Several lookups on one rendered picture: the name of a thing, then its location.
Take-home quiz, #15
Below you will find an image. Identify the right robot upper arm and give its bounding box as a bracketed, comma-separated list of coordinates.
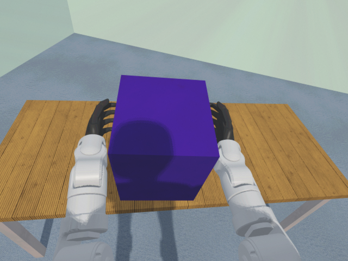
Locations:
[238, 233, 301, 261]

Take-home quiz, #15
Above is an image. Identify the carton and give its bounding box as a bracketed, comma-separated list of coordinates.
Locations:
[108, 75, 220, 201]

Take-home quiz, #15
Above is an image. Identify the left robot upper arm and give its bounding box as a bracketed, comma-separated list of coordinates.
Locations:
[54, 241, 114, 261]

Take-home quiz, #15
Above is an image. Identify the robot right hand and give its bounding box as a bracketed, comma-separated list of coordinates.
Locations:
[210, 101, 234, 143]

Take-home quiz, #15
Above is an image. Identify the table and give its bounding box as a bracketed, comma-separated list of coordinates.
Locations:
[0, 100, 348, 258]

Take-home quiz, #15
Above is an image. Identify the robot left hand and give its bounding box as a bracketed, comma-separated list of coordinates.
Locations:
[85, 98, 116, 136]

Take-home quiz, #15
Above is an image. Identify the robot right forearm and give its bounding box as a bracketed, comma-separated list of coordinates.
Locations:
[213, 140, 302, 261]

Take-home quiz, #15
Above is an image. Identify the robot left forearm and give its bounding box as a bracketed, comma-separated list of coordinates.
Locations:
[52, 134, 108, 261]

